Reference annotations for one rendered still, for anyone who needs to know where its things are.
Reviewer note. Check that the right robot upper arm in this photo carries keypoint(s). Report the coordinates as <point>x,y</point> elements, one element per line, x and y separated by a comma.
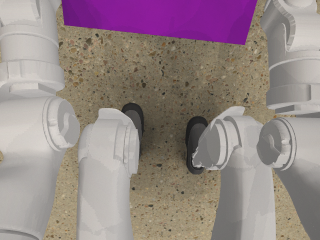
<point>291,146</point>

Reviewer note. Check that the carton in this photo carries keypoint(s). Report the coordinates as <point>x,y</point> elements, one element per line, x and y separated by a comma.
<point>224,21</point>

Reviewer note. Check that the robot left forearm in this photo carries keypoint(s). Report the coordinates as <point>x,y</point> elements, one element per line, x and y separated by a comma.
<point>29,44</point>

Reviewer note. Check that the robot right forearm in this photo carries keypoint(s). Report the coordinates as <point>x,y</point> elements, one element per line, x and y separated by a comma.
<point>292,28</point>

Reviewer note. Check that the robot right thigh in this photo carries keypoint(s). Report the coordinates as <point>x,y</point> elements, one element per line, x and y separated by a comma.
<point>246,208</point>

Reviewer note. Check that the left robot upper arm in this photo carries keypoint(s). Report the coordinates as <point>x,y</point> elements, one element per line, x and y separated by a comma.
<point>35,133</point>

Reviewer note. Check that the right robot foot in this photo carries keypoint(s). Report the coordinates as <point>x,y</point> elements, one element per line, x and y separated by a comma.
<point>194,130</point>

